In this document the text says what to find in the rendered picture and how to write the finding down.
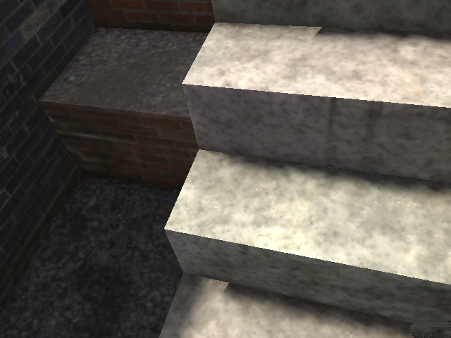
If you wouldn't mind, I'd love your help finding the robot right hand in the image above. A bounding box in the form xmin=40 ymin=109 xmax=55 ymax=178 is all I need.
xmin=409 ymin=320 xmax=451 ymax=338

